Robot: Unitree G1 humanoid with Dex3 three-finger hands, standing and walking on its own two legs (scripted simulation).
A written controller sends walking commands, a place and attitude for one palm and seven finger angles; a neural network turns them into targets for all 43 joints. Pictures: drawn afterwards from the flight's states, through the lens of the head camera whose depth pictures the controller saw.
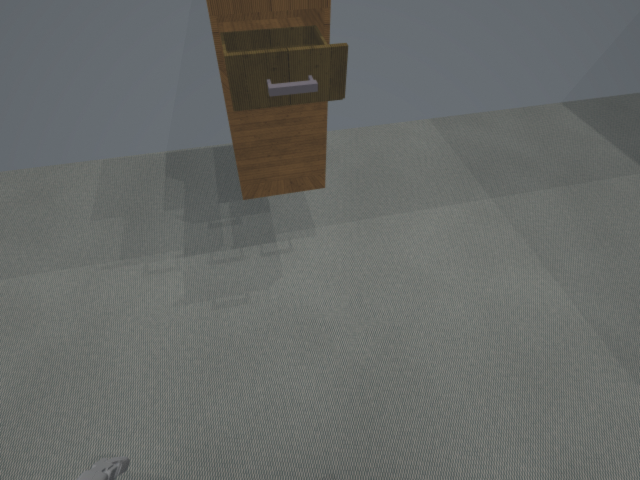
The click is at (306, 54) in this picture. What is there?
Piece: drawer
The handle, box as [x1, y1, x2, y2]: [267, 75, 317, 96]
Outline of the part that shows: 317,83 311,75 308,75 309,79 306,81 271,84 269,79 267,79 268,92 270,96 317,91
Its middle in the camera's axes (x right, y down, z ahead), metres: -0.09 -0.44 +1.10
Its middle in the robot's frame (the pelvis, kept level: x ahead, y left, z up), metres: +1.12 +0.14 -0.06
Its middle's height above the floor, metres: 0.71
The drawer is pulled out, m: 0.30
